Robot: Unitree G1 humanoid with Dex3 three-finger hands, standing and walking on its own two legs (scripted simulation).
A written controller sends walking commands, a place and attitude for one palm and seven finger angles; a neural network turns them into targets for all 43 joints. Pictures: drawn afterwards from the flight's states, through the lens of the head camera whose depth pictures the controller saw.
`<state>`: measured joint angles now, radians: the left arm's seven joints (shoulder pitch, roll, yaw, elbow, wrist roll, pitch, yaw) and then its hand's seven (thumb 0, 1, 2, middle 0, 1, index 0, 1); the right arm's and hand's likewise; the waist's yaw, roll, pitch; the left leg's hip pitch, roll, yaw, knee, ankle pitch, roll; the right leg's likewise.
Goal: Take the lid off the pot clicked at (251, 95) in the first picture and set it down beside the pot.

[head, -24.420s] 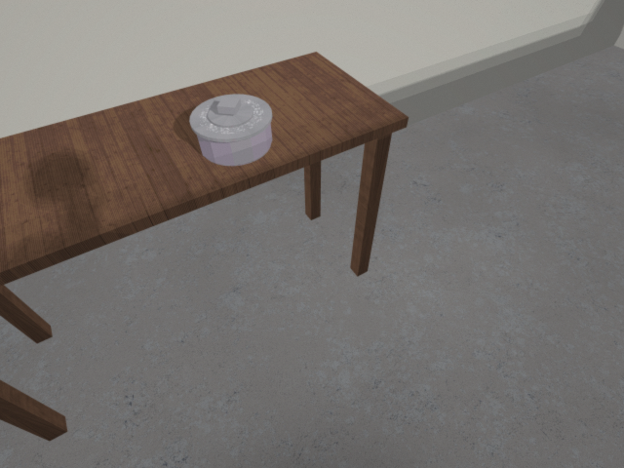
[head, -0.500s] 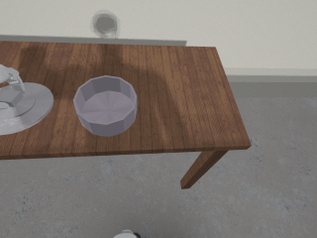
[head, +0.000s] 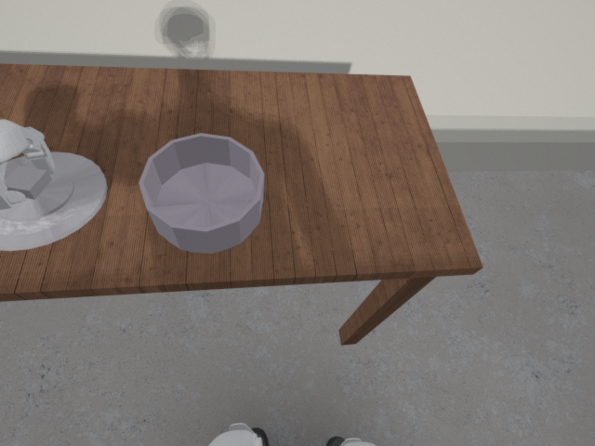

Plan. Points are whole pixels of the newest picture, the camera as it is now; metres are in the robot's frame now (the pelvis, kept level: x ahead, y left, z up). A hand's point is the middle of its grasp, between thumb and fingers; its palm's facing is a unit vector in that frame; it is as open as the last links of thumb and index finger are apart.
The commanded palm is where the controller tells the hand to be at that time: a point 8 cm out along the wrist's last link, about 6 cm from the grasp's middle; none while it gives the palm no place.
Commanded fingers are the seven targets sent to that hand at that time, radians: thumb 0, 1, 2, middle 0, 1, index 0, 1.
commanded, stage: lower the lid onto the table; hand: left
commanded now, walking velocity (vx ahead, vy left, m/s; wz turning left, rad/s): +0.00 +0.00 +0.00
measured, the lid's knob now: (26, 182) +0.46 +0.36 +0.02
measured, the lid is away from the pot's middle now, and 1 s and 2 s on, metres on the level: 0.24 0.23 0.23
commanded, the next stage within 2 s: open the fingers wide in 0.44 s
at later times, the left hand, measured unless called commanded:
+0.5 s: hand (15, 198) +0.43 +0.36 +0.03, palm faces -0.46 -0.10 -0.88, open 7.7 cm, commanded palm +0.48 +0.35 +0.08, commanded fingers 0.00 0.68 0.98 -0.95 -1.09 -0.81 -1.01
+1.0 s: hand (11, 211) +0.41 +0.36 +0.03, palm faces -0.44 -0.12 -0.89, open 7.7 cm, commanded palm +0.44 +0.35 +0.08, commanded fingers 0.00 0.27 0.77 -0.59 -0.96 -0.53 -0.93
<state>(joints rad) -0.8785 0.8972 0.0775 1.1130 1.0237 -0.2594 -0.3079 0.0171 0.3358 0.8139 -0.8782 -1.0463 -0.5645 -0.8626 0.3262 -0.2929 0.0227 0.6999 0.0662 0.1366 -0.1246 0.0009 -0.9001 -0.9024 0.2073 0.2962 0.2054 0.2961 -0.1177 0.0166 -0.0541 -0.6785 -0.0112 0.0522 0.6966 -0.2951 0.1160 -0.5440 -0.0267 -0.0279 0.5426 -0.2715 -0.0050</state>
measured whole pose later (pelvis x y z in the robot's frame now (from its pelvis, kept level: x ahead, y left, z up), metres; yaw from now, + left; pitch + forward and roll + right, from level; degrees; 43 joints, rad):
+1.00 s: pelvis -0.01 -0.01 -0.01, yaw +0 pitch +16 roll -5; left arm -0.84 0.88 0.07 1.11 1.01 -0.24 -0.24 0.03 0.36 0.81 -0.73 -1.01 -0.52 -0.90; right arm 0.32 -0.29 0.03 0.66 0.08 0.17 -0.09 0.00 -0.90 -0.90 0.21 0.30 0.20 0.30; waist -0.10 0.02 -0.07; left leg -0.77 0.00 0.04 0.80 -0.33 0.10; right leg -0.64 -0.01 -0.02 0.67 -0.32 0.01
